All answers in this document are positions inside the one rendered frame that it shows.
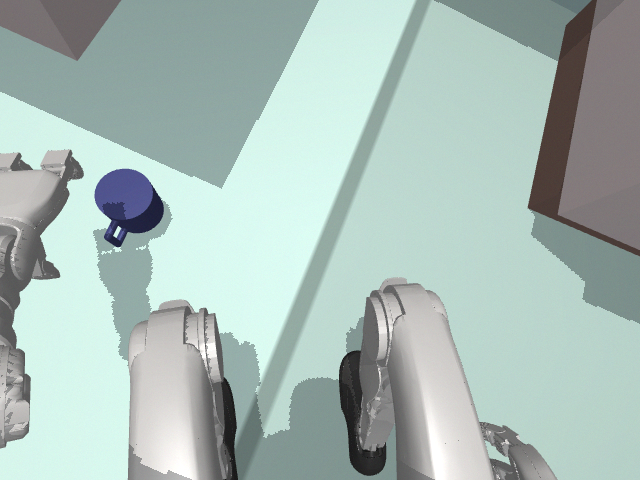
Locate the mug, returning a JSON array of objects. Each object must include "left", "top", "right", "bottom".
[{"left": 94, "top": 169, "right": 164, "bottom": 247}]

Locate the right robot hand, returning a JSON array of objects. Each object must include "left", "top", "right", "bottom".
[{"left": 480, "top": 422, "right": 557, "bottom": 480}]

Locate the left robot hand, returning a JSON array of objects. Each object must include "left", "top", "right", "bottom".
[{"left": 0, "top": 150, "right": 84, "bottom": 280}]

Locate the right robot foot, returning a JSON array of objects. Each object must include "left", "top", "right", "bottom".
[{"left": 339, "top": 351, "right": 386, "bottom": 476}]

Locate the left robot foot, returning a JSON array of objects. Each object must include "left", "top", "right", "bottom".
[{"left": 221, "top": 377, "right": 238, "bottom": 480}]

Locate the left robot arm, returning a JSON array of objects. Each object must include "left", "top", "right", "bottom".
[{"left": 0, "top": 218, "right": 42, "bottom": 449}]

